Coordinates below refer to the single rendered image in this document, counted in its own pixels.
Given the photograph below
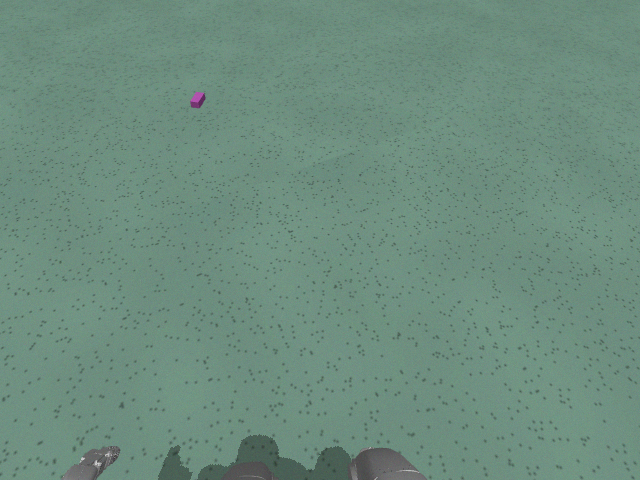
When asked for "left robot hand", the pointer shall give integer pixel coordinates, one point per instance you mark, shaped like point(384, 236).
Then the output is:
point(92, 464)

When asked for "small box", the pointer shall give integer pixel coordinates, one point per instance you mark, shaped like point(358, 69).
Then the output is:
point(197, 100)

